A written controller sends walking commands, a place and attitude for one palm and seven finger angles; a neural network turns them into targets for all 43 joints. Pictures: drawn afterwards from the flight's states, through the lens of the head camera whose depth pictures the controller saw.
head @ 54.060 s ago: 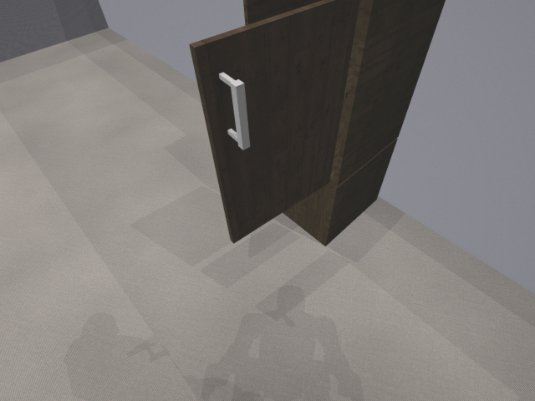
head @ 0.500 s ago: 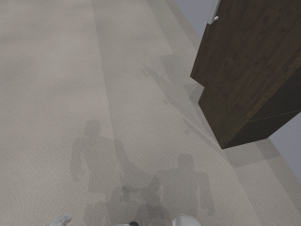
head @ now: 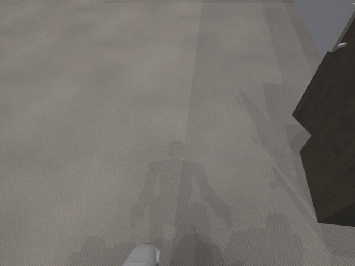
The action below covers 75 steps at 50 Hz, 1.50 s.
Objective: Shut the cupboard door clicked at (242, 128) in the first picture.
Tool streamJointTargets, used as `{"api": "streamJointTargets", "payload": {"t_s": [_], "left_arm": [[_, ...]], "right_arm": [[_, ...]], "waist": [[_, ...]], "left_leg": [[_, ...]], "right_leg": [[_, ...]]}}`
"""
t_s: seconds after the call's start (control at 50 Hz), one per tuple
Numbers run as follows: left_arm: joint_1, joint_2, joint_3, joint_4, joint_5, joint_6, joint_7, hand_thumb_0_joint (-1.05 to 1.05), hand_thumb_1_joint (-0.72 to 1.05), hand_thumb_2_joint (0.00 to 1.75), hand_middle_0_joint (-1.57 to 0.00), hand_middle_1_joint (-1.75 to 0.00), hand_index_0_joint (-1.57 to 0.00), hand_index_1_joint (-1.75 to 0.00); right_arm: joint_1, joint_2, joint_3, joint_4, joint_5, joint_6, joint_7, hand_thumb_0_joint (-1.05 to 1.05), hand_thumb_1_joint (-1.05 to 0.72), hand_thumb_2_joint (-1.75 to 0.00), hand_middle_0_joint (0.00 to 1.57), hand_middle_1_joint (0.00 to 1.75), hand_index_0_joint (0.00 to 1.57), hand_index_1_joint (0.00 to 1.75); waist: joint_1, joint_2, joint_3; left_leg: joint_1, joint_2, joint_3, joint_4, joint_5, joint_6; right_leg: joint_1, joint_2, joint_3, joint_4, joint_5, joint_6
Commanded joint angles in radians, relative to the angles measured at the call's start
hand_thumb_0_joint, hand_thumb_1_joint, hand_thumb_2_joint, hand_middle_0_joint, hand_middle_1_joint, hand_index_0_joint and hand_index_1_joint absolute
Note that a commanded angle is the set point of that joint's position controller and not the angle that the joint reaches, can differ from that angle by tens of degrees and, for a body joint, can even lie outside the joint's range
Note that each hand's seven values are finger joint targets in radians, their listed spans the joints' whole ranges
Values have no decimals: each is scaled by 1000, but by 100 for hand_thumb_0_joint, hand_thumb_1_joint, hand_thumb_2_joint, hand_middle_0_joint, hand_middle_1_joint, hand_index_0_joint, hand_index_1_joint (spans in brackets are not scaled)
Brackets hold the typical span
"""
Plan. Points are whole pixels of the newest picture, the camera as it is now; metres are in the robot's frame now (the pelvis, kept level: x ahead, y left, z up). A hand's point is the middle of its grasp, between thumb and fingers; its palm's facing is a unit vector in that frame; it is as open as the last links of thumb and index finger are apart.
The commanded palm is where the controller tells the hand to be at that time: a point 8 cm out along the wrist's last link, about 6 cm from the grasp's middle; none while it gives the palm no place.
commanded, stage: walk to a spot facing it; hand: left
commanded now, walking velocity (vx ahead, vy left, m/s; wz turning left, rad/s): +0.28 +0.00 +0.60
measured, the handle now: (348, 27) +0.77 -0.51 +0.11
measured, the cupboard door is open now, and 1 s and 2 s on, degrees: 28 28 28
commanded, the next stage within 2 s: turn to face it in 0.60 s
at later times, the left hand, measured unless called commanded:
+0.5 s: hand (73, 253) +0.17 +0.30 -0.17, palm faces +0.30 -0.93 -0.20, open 7.4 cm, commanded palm none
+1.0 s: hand (99, 186) +0.36 +0.28 -0.16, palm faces +0.27 -0.93 -0.25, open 7.2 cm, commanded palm none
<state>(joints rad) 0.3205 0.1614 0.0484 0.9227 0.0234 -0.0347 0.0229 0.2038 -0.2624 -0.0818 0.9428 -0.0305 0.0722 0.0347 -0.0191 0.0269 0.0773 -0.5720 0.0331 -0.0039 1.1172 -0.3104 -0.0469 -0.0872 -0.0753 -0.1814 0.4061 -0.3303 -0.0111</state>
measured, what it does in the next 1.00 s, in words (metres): walks ahead: left foot, then right foot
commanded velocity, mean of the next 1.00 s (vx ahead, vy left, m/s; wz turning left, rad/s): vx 0.21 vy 0.00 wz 0.04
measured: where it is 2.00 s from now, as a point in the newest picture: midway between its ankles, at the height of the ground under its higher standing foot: (167, 219)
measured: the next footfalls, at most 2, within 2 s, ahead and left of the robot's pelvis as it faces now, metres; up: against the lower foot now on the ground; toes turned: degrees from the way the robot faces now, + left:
left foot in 0.24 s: +0.14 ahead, +0.16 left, +0.00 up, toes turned +15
right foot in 0.76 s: +0.44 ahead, +0.02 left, +0.00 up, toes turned +12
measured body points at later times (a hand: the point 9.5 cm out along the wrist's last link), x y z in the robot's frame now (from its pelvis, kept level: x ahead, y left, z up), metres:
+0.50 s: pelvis +0.15 +0.09 +0.00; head +0.17 +0.11 +0.45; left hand +0.15 +0.35 -0.15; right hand +0.26 -0.13 -0.14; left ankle +0.11 +0.15 -0.74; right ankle +0.24 -0.07 -0.66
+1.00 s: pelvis +0.35 +0.08 +0.00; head +0.40 +0.08 +0.45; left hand +0.34 +0.33 -0.14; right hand +0.42 -0.14 -0.16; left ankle +0.30 +0.22 -0.67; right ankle +0.40 +0.01 -0.74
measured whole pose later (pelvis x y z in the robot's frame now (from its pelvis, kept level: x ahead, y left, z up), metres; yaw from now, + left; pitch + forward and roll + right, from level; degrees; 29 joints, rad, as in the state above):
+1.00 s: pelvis +0.35 +0.08 +0.00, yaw +13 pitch +1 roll +1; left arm 0.23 0.16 0.07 0.98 0.01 -0.03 0.03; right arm 0.24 -0.17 -0.04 1.01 -0.02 0.01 -0.03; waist -0.01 0.01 0.08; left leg -0.49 0.06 0.01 1.03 -0.38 -0.04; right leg -0.27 0.04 -0.04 0.42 -0.17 -0.07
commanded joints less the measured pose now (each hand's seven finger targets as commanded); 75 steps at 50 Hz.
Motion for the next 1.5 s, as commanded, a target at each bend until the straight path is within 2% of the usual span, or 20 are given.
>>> {"api": "streamJointTargets", "payload": {"t_s": [0.0, 0.12, 0.18, 0.22, 0.24, 0.3, 0.36, 0.64, 0.7, 0.72, 0.74, 0.76, 0.84, 0.9, 1.16, 1.18, 1.22, 1.24, 1.32, 1.48], "left_arm": [[164, 167, 46, 2, 12, -24, 8, 0, 90, 90, -20, -30, -20, -30], [161, 201, 59, 19, 17, -24, 2, 0, 90, 90, -20, -30, -20, -30], [106, 243, 65, 8, 0, -27, -9, 0, 90, 90, -20, -30, -20, -30], [22, 155, 41, -86, -6, -21, -34, 0, 90, 90, -20, -30, -20, -30], [-81, 188, 44, -127, -7, -10, -27, 0, 90, 90, -20, -30, -20, -30], [-41, 139, 53, -68, 11, 3, -28, 0, 90, 90, -20, -30, -20, -30], [43, 103, 48, -26, 18, 20, -41, 0, 90, 90, -20, -30, -20, -30], [-272, 87, 24, -118, -3, 0, -44, 0, 90, 90, -20, -30, -20, -30], [-81, 103, 26, -57, -3, -14, -30, 0, 90, 90, -20, -30, -20, -30], [46, 135, 38, -12, 0, -23, -22, 0, 90, 90, -20, -30, -20, -30], [179, 207, 57, 30, 9, -31, -10, 0, 90, 90, -20, -30, -20, -30], [220, 251, 60, 53, 0, -28, -8, 0, 90, 90, -20, -30, -20, -30], [-15, 119, 30, 18, -10, -11, 13, 0, 90, 90, -20, -30, -20, -30], [-48, 113, 29, 20, -5, -13, 8, 0, 90, 90, -20, -30, -20, -30], [-42, 184, 78, -14, -4, 38, -3, 0, 90, 90, -20, -30, -20, -30], [-62, 170, 75, -26, -9, 43, -3, 0, 90, 90, -20, -30, -20, -30], [-46, 100, 60, -56, -21, 48, -16, 0, 90, 90, -20, -30, -20, -30], [-64, 128, 64, -69, -12, 53, -16, 0, 90, 90, -20, -30, -20, -30], [-36, 154, 82, -56, 6, 83, -45, 0, 90, 90, -20, -30, -20, -30], [-142, 110, 60, -114, 1, 90, -61, 0, 90, 90, -20, -30, -20, -30]], "right_arm": [[-188, -10, 8, -134, 3, -37, 10, 0, -90, -90, 20, 30, 20, 30], [-249, -2, 22, -165, 6, -60, 22, 0, -90, -90, 20, 30, 20, 30], [35, -65, 3, -100, -4, -78, 7, 0, -90, -90, 20, 30, 20, 30], [280, -293, -50, -54, -2, -90, -19, 0, -90, -90, 20, 30, 20, 30], [278, -287, -50, -39, 12, -83, -31, 0, -90, -90, 20, 30, 20, 30], [51, -144, -1, -102, 5, -106, -48, 0, -90, -90, 20, 30, 20, 30], [32, -87, 21, -86, 8, -129, -53, 0, -90, -90, 20, 30, 20, 30], [270, -30, 27, 77, 4, -140, -70, 0, -90, -90, 20, 30, 20, 30], [269, -33, 27, 102, 11, -135, -76, 0, -90, -90, 20, 30, 20, 30], [271, -25, 26, 105, 21, -137, -73, 0, -90, -90, 20, 30, 20, 30], [297, 6, 27, 95, 30, -143, -67, 0, -90, -90, 20, 30, 20, 30], [366, 26, 27, 90, 36, -142, -76, 0, -90, -90, 20, 30, 20, 30], [192, 62, 38, 78, 21, -110, -68, 0, -90, -90, 20, 30, 20, 30], [197, 90, 43, 68, 11, -69, -61, 0, -90, -90, 20, 30, 20, 30], [1, 7, 22, -67, 25, -75, -72, 0, -90, -90, 20, 30, 20, 30], [39, -18, 16, -60, 25, -83, -76, 0, -90, -90, 20, 30, 20, 30], [79, -156, -8, -79, 8, -89, -79, 0, -90, -90, 20, 30, 20, 30], [70, -150, -4, -89, -2, -81, -83, 0, -90, -90, 20, 30, 20, 30], [-80, -96, 22, -148, 0, -77, -85, 0, -90, -90, 20, 30, 20, 30], [41, -119, -1, -104, -1, -77, -78, 0, -90, -90, 20, 30, 20, 30]], "waist": [[75, -206, -2], [69, -198, 24], [-79, -108, -140], [-177, 273, -303], [-173, 105, -265], [-46, 65, -50], [17, 83, -28], [-32, 63, 27], [55, 35, -66], [104, -12, -134], [143, -176, -258], [107, -287, -338], [33, -64, -100], [-13, -121, -84], [7, -172, -138], [-16, -150, -146], [-21, 246, -138], [-21, 160, -97], [46, 158, -33], [-6, 165, -103]], "left_leg": [[-192, 13, 47, -69, -14, 23], [1, 2, 120, -376, -80, 74], [491, -89, 180, -582, 27, 117], [899, 351, -525, -735, 145, 295], [854, 392, -558, -801, 177, 329], [428, 263, -325, -851, 44, 240], [375, 165, -192, -890, 151, 211], [550, 166, -165, -842, 569, 236], [552, 136, -118, -633, 781, 181], [436, 103, -89, -484, 729, 151], [237, -19, -12, -218, 400, 106], [127, -123, 31, 67, -293, 69], [78, 26, -28, 89, -139, 43], [149, 27, 22, -44, -79, 12], [338, -28, -2, -568, 34, -7], [473, 9, -8, -682, 110, -1], [570, 385, -358, -818, 335, 152], [485, 444, -354, -826, 364, 229], [358, 318, -125, -837, 297, 195], [506, 304, 52, -764, 455, 185]], "right_leg": [[211, -260, 133, -96, 553, -78], [145, -319, 64, -50, 546, -86], [-29, -250, -93, 338, 665, -24], [-601, -38, -1, 895, -254, 68], [-675, -54, 130, 968, -225, 48], [-559, -118, 181, 875, -47, 48], [-508, -78, 159, 778, 79, 65], [-455, 5, 132, 256, 197, 20], [-175, 65, 99, 119, 238, -14], [48, 38, 148, 99, 364, -34], [298, -162, 393, 113, 639, -123], [368, -394, 638, 22, 888, -258], [1, -232, 408, -57, 839, -223], [-145, -149, 311, -91, 822, -166], [-170, -88, 525, 28, 507, -128], [-261, -44, 494, 71, 405, -86], [-475, 151, 265, 389, -248, 16], [-465, 105, 241, 559, -294, 28], [-464, 47, 208, 754, -142, 59], [-414, 37, 118, 486, -74, 74]]}}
